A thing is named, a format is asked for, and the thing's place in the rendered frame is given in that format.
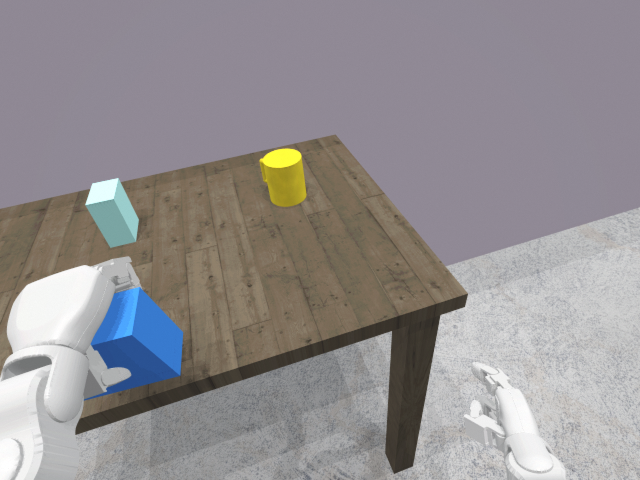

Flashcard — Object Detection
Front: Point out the right robot hand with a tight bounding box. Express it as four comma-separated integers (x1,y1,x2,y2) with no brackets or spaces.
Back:
464,362,540,453

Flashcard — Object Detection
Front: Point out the robot left forearm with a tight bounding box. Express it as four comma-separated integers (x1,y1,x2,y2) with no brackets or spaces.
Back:
0,345,89,480

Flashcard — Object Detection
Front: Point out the robot right forearm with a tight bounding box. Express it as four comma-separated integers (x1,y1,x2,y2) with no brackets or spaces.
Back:
503,433,566,480

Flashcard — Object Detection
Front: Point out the left robot hand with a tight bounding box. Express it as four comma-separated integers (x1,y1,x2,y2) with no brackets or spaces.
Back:
7,256,143,399

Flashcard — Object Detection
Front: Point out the table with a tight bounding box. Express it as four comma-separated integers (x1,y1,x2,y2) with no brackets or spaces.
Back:
0,134,468,474

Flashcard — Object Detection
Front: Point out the sponge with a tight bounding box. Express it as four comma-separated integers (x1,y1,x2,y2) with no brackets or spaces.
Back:
84,287,183,400

